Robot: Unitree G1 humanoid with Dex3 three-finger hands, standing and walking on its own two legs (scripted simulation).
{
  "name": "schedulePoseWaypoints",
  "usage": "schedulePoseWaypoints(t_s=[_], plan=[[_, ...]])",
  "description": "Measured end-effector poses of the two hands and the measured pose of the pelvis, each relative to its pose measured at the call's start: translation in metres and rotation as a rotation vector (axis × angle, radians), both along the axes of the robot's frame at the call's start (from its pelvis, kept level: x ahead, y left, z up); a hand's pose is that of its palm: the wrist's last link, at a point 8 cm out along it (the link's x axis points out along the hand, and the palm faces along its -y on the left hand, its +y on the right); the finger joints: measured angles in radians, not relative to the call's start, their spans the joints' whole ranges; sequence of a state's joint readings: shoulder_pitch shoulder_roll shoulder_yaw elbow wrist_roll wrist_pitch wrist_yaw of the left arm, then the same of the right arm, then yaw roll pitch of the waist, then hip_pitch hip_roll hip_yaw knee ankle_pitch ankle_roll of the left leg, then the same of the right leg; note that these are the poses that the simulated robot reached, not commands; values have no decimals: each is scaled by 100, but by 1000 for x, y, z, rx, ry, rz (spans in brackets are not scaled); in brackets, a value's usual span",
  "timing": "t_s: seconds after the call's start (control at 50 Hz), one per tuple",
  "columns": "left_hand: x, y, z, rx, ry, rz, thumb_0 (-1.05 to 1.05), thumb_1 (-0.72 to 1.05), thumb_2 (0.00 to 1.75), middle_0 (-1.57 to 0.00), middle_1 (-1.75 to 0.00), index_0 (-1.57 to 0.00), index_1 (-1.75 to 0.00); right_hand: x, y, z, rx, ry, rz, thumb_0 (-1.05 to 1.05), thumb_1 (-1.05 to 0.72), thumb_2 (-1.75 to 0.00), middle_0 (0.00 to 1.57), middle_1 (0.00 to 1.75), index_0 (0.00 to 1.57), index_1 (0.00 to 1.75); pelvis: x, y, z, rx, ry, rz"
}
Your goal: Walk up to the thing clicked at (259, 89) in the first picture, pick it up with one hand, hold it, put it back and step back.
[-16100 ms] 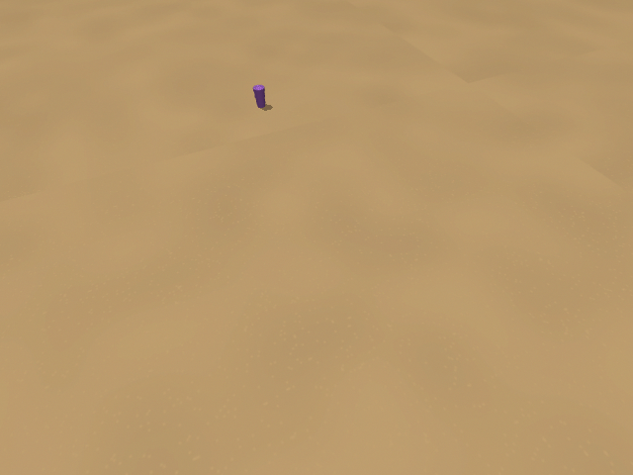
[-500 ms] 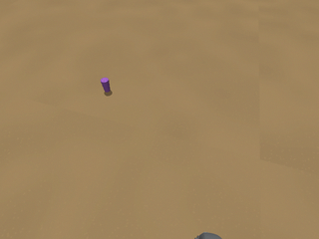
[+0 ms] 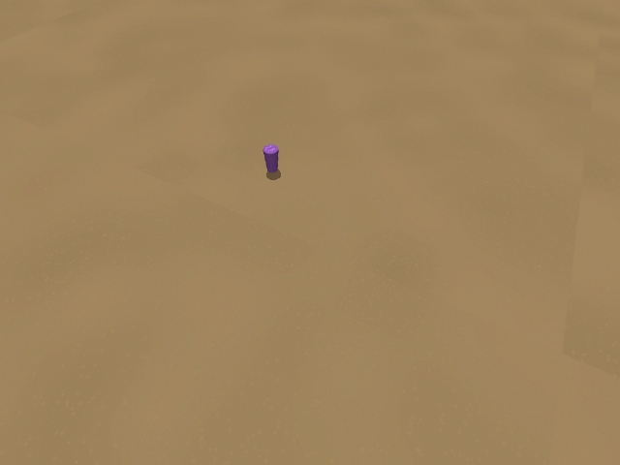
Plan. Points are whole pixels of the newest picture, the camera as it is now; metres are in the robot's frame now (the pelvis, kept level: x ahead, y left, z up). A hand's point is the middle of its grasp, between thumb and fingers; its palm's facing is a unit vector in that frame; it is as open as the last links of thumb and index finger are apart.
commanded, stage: walk up
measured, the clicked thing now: (271, 159) +1.50 +0.24 -0.69
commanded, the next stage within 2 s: stand in 0.78 s
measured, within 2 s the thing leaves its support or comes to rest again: neither
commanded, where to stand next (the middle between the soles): +0.07 -0.03 m, yaw +0 degrees
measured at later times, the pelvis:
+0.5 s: pelvis +0.00 -0.03 +0.03, yaw +3 degrees
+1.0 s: pelvis +0.01 -0.03 +0.03, yaw +2 degrees
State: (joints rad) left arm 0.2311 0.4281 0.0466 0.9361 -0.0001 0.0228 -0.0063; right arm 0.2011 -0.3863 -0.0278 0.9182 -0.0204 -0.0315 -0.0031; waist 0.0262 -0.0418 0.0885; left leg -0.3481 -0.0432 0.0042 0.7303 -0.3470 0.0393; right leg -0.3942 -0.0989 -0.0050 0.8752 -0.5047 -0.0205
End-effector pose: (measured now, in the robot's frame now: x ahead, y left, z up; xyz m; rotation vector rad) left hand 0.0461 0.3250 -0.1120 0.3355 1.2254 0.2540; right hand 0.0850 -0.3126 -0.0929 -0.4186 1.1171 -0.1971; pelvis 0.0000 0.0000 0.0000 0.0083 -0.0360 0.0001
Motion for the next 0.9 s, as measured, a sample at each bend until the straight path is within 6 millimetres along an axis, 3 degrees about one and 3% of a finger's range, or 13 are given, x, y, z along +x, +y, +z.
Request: schedulePoseWaypoints(t_s=[0.1, 0.44, 0.66, 0.9], plan=[[5, -2, 0, 4, -1, 4, 1, 91, 90, -20, -30, -21, -30, 11, 4, -2, 17, -13, 7, 0, -90, -90, 20, 30, 21, 30, 2, -4, 1, -12, 1, 4], [26, -49, 17, -69, -47, -1, 1, 90, 90, -20, -30, -21, -30, 31, -4, 9, 66, 21, 24, 0, -91, -90, 20, 30, 21, 30, 3, -23, 24, -15, -5, 43], [34, -52, 22, -69, -39, 22, 1, 90, 90, -20, -30, -21, -30, 22, -16, 13, 49, 73, -1, 0, -91, -90, 20, 30, 21, 30, 7, -29, 30, -16, -2, 53], [30, -52, 24, -55, -9, 35, 1, 90, 90, -20, -30, -21, -30, 18, -14, 9, 69, 102, -18, 0, -91, -90, 20, 30, 20, 30, 12, -32, 33, -12, -2, 46]])
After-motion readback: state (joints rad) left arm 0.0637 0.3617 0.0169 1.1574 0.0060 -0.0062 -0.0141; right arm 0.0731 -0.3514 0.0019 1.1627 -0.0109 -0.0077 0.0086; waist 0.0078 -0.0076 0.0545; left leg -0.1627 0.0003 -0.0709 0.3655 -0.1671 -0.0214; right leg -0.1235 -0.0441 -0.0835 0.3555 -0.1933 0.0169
